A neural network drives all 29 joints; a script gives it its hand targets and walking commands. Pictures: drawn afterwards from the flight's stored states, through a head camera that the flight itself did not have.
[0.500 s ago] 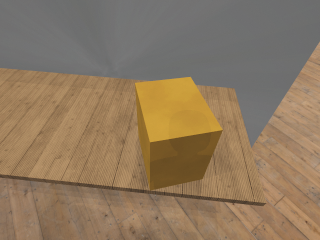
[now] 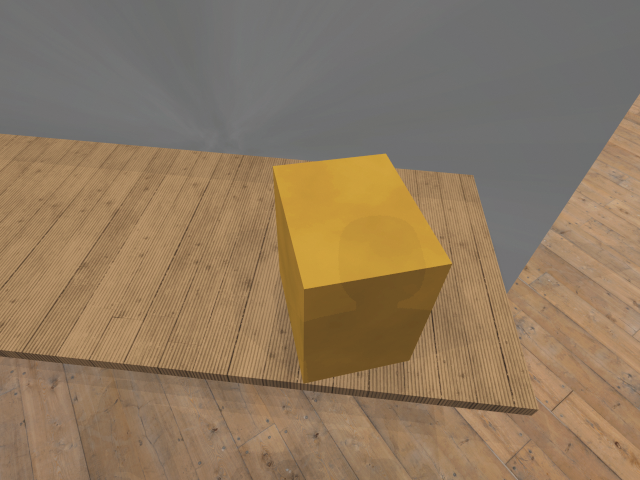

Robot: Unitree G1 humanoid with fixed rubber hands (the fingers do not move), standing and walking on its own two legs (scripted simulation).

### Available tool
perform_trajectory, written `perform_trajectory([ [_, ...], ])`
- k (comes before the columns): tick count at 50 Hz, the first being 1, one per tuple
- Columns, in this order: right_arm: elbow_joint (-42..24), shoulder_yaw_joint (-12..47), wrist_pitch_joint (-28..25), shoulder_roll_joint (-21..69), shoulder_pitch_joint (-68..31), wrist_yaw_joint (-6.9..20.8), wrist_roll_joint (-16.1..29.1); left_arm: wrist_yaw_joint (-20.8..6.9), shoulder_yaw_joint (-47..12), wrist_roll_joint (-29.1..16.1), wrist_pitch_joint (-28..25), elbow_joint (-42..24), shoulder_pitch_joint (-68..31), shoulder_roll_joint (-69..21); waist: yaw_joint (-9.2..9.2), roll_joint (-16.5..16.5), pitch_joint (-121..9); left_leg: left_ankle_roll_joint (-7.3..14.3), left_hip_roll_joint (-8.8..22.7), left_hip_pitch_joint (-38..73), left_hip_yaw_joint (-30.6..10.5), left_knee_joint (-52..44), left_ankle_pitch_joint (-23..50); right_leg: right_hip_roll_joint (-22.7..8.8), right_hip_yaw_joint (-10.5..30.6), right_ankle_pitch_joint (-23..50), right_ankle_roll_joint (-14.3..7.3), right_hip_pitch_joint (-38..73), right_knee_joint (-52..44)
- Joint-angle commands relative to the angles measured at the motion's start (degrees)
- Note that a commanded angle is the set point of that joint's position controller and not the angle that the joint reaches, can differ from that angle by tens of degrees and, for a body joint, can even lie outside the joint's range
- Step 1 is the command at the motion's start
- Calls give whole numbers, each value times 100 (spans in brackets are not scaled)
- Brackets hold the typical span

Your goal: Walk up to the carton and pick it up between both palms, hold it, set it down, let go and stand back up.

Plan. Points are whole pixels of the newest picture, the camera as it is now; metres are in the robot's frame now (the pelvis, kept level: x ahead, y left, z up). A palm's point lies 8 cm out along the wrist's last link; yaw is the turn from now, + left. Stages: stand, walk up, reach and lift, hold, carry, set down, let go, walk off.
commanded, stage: stand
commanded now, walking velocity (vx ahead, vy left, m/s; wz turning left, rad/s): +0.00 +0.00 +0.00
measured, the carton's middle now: (344, 268) +0.46 +0.01 -0.05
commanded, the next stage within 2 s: none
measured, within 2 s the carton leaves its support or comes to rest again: neither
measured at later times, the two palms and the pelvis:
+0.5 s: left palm out of the picture +0.03 +0.28 -0.12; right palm out of the picture +0.09 -0.27 -0.10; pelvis +0.00 +0.00 +0.00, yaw +0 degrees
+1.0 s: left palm out of the picture +0.03 +0.28 -0.12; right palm out of the picture +0.10 -0.27 -0.10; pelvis +0.00 +0.00 +0.00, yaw +0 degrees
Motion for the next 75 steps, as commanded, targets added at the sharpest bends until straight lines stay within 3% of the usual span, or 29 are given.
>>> perform_trajectory([
  [1,-573,-583,-127,-1419,-208,-126,24,91,261,358,-190,-143,-119,1316,-406,239,193,314,395,305,-359,-524,-119,-720,713,-541,-252,-132,-637],
  [4,-550,-478,-135,-1467,-404,-111,-28,39,233,348,-175,-85,-68,1294,-341,733,432,348,466,-174,-367,-693,-461,-565,631,-128,-160,107,-572],
  [9,-429,-430,-143,-1372,-385,-59,67,42,164,366,-179,-75,-82,1103,-315,65,136,314,409,100,-390,-591,27,-574,470,-204,-177,158,-590],
  [11,-427,-486,-204,-1494,-313,-62,-16,27,166,344,-211,-46,26,1157,-361,724,215,304,400,113,-355,-574,-100,-679,637,-251,-194,82,-595],
  [14,-491,-453,-141,-1278,-260,-92,-21,-3,220,382,-231,-56,-126,1206,-398,124,122,317,444,280,-311,-447,-229,-647,687,-526,-208,-88,-727],
  [16,-463,-422,-142,-1168,-302,-71,-28,47,140,393,-165,82,68,1069,-389,776,390,375,369,67,-353,-606,-598,-735,700,-816,-209,-138,-721],
  [25,-369,-487,-146,-1462,-171,-79,54,21,168,321,-142,143,-126,1274,-407,266,266,322,522,346,-398,-580,-276,-752,789,-647,-245,-209,-775],
  [27,-387,-468,-150,-1587,-324,-107,-3,65,190,286,-163,160,75,1223,-339,937,308,325,476,257,-388,-663,-342,-599,751,-246,-191,-58,-716],
  [30,-384,-458,-177,-1462,-236,-66,1,12,215,316,-217,68,-94,1349,-261,104,264,330,434,-94,-513,-612,-277,-633,579,-372,-127,248,-574],
  [33,-342,-520,-122,-1453,-448,-64,-6,83,246,361,-160,91,-317,1305,-324,639,102,227,407,270,-234,-684,-26,-724,649,-164,-224,22,-550],
  [36,-283,-439,-151,-1326,-329,-97,-1,58,94,334,-168,193,-76,978,-307,294,188,277,395,435,-356,-510,-103,-727,716,-395,-254,-188,-690],
  [37,-311,-471,-151,-1369,-254,-89,60,61,116,374,-148,234,-235,1176,-538,708,183,282,390,434,-334,-580,-210,-642,699,-322,-202,-174,-669],
  [38,-410,-425,-190,-1281,-511,-49,29,101,119,333,-125,94,-420,1127,-484,306,426,306,497,297,-405,-612,-242,-693,757,-496,-253,-302,-692],
  [39,-427,-418,-200,-1352,-485,-32,12,80,102,336,-96,190,-193,1084,-415,765,89,305,515,441,-321,-554,-272,-743,681,-331,-244,-165,-746],
  [41,-305,-490,-163,-1507,-339,-53,-34,91,174,343,-115,236,-221,1441,-434,196,452,255,480,114,-489,-747,-276,-674,583,-391,-174,-51,-670],
  [44,-379,-421,-127,-1416,-543,-64,-50,82,196,287,-167,224,-231,1242,-321,765,408,248,401,129,-342,-677,-60,-744,713,-273,-233,-94,-632],
  [48,-345,-461,-190,-1357,-513,-30,-25,58,198,343,-137,326,-111,1289,-292,779,370,311,451,207,-313,-503,-336,-782,809,-446,-224,-127,-865],
  [49,-275,-450,-142,-1325,-308,-54,46,40,168,405,-136,260,-369,1230,-528,316,275,247,490,449,-344,-534,-155,-775,799,-540,-234,-360,-723],
  [52,-314,-520,-119,-1557,-310,-67,30,10,91,329,-182,215,-334,1064,-488,127,334,329,533,431,-420,-524,-246,-714,684,-531,-202,-349,-794],
  [54,-251,-501,-103,-1504,-196,-38,-3,54,173,367,-183,207,-501,1238,-459,621,599,211,390,152,-233,-538,-185,-863,937,-677,-192,-315,-904],
  [58,-296,-473,-98,-1315,-460,-33,62,63,206,407,-186,366,-302,1450,-398,124,468,290,407,311,-368,-517,-114,-770,847,-798,-209,-277,-961],
  [59,-172,-456,-99,-1463,-190,-67,23,75,218,375,-154,335,-225,1344,-407,614,90,274,415,396,-366,-631,-263,-720,784,-639,-228,-10,-743],
  [60,-298,-439,-106,-1449,-438,-66,81,57,147,315,-123,286,-223,1258,-299,319,326,298,451,296,-382,-542,-257,-698,789,-569,-185,-152,-811],
  [61,-260,-398,-129,-1344,-196,-92,54,19,217,336,-141,293,-430,1347,-552,362,389,257,418,240,-324,-479,-220,-737,821,-598,-223,-172,-830],
  [62,-270,-423,-122,-1405,-446,-93,-19,90,156,287,-120,247,-495,1309,-243,321,495,337,504,52,-344,-657,-191,-704,805,-454,-211,-56,-809],
  [63,-299,-444,-154,-1447,-404,-71,32,56,139,310,-123,253,-526,1188,-435,678,359,231,431,260,-294,-678,-279,-717,790,-310,-223,-16,-694],
  [65,-263,-508,-96,-1673,-667,-70,-15,35,183,250,-109,268,-329,1262,-233,1039,270,297,443,-77,-356,-843,-270,-686,564,169,-179,319,-529],
  [66,-332,-429,-107,-1329,-436,-27,1,69,166,335,-151,339,-263,1335,-266,499,290,265,488,56,-437,-832,-63,-778,568,129,-171,329,-464],
  [75,-185,-430,-85,-1348,-259,-41,90,44,165,375,-144,369,-392,1368,-414,452,529,170,363,288,-290,-649,-212,-675,745,-656,-187,-297,-799],
])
